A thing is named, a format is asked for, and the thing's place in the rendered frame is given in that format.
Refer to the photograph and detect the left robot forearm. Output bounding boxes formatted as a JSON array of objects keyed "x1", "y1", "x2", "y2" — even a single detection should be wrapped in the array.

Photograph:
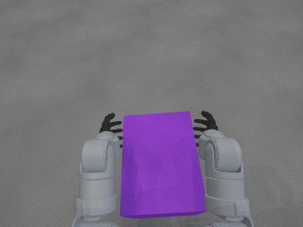
[{"x1": 72, "y1": 131, "x2": 121, "y2": 227}]

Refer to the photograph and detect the carton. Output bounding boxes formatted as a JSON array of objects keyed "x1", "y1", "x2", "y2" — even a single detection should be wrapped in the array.
[{"x1": 120, "y1": 111, "x2": 207, "y2": 218}]

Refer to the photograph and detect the right robot forearm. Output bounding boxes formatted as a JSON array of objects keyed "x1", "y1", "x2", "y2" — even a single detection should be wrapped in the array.
[{"x1": 198, "y1": 129, "x2": 254, "y2": 227}]

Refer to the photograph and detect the left robot hand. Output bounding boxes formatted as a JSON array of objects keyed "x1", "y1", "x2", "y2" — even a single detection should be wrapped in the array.
[{"x1": 99, "y1": 113, "x2": 123, "y2": 148}]

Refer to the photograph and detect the right robot hand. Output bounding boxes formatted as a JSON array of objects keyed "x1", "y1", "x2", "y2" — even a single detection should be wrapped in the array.
[{"x1": 193, "y1": 111, "x2": 218, "y2": 147}]

